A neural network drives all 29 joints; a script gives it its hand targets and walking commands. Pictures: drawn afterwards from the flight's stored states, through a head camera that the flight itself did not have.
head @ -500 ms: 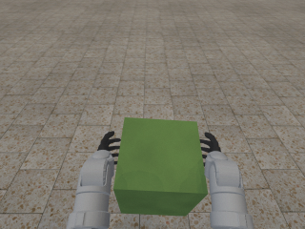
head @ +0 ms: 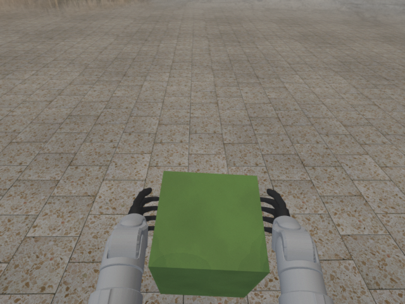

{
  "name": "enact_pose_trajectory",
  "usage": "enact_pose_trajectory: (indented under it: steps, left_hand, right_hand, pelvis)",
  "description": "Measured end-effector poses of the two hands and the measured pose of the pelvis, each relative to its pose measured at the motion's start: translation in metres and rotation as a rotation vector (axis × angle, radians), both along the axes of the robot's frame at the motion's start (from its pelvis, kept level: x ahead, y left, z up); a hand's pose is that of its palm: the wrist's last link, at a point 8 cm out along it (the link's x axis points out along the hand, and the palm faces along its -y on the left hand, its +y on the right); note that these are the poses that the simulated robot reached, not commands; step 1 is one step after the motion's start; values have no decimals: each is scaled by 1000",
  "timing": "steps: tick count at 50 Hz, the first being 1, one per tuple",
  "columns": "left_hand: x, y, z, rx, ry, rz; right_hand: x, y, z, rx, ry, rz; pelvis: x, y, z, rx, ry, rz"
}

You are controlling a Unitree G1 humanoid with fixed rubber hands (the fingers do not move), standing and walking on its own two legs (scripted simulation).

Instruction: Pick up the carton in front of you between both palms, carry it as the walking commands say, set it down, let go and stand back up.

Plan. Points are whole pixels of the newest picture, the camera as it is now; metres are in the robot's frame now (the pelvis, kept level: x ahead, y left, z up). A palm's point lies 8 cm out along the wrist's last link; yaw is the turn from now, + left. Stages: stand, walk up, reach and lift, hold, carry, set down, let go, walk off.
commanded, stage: carry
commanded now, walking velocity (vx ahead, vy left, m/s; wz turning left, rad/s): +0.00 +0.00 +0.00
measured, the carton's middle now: (206, 238) +0.32 +0.00 -0.04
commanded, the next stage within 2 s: hold in 0.50 s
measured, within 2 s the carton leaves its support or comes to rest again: neither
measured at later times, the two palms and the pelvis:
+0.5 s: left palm (134, 230) +0.27 +0.15 +0.04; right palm (281, 232) +0.28 -0.15 +0.05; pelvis -0.01 +0.00 +0.00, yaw +0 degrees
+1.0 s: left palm (143, 221) +0.30 +0.14 +0.04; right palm (288, 235) +0.27 -0.16 +0.05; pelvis -0.01 +0.02 +0.01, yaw -6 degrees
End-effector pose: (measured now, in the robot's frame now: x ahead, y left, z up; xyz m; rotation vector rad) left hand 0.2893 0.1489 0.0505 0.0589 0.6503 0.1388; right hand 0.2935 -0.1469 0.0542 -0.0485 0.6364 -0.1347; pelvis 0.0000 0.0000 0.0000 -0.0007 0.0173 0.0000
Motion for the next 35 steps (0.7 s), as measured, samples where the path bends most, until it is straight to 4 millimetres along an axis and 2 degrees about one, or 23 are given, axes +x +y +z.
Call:
enact_pose_trajectory:
  steps: [11, 26, 35]
  left_hand:
    - [-12, 1, -5, 0, 20, -3]
    - [-16, 2, -7, -5, 20, 0]
    - [-11, -14, -8, -36, 15, -75]
  right_hand:
    - [-12, 1, -4, -3, 17, -1]
    - [-16, 1, -6, -4, 16, -4]
    - [-27, -15, -3, -26, 14, -69]
  pelvis:
    - [-11, 2, 0, -3, 1, -2]
    - [-15, 3, 0, -1, -12, -4]
    - [-15, 6, 7, 0, -122, -70]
